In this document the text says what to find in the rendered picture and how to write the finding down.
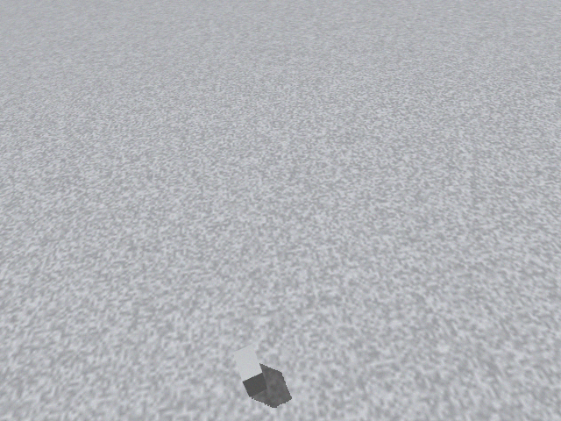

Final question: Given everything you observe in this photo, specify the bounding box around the carton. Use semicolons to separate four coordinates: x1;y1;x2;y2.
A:
233;344;267;397

